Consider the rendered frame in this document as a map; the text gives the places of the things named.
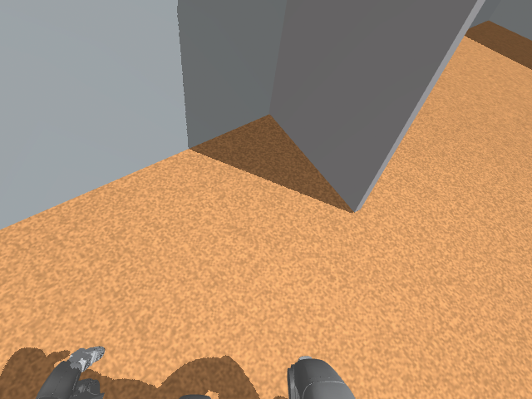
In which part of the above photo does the left robot hand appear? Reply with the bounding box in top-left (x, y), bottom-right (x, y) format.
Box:
top-left (36, 347), bottom-right (105, 399)

